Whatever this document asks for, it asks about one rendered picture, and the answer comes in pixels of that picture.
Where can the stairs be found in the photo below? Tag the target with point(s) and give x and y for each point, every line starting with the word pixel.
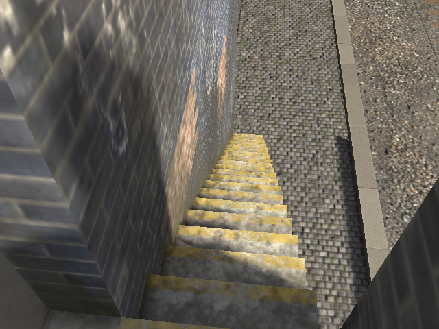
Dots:
pixel 234 263

